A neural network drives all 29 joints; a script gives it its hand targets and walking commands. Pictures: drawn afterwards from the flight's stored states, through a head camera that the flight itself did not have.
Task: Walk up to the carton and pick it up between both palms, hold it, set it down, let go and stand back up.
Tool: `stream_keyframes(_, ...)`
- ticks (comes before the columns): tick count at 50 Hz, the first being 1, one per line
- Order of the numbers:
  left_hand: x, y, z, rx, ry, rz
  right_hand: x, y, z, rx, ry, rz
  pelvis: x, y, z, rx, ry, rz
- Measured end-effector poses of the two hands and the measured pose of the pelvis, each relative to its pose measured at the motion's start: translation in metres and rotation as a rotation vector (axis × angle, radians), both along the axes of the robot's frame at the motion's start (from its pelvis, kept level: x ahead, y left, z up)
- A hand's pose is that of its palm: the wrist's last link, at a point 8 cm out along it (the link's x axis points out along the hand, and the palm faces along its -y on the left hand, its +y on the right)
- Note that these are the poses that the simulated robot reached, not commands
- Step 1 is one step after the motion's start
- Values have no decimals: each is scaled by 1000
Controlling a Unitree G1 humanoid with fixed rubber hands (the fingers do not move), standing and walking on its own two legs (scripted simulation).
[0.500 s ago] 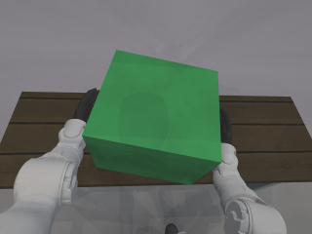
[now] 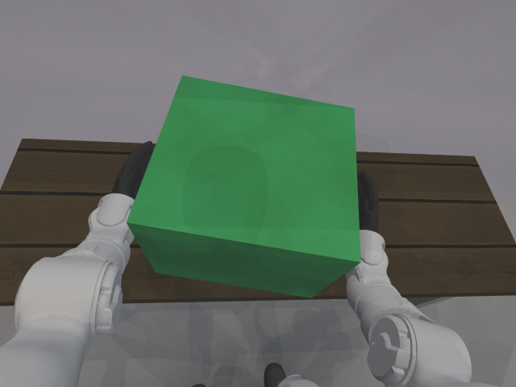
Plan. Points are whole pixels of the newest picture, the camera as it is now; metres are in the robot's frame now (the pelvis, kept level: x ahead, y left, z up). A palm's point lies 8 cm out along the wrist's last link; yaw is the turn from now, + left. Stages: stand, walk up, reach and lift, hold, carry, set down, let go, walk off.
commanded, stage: set down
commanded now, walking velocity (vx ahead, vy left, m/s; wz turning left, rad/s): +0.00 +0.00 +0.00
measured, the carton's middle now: (250, 193) +0.44 -0.05 -0.03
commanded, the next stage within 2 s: none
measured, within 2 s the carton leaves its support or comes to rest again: rests again in 0.20 s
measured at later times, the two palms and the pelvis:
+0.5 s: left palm (127, 185) +0.46 +0.15 -0.01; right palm (361, 218) +0.36 -0.22 -0.01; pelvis -0.01 +0.01 -0.01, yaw -1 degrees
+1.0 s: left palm (115, 188) +0.45 +0.17 +0.00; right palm (389, 229) +0.33 -0.26 +0.00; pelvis -0.03 +0.00 -0.03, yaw -2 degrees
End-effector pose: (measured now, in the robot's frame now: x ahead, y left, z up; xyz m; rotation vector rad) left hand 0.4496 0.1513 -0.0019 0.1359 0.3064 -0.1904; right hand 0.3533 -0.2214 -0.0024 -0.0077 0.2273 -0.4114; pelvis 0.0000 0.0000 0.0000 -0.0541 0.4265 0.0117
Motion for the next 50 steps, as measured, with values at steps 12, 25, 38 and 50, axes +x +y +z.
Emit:
stream_keyframes(12, 1, 1, -4, -1, 1, 0, 2, 1, -1, 1, -4, 1, -5, 0, -4, -2, 12, -2)
stream_keyframes(25, 10, 3, -4, 26, 0, 25, 7, -1, -5, 17, 41, -10, -11, 5, -13, -1, 49, -21)
stream_keyframes(38, 18, 11, 7, -1, -17, 92, -3, -24, 3, 0, 63, -69, -22, 6, -27, -7, 72, -34)
stream_keyframes(50, 1, 20, 4, -7, -6, 82, -20, -37, 3, 7, 61, -41, -35, 2, -30, 17, 29, -34)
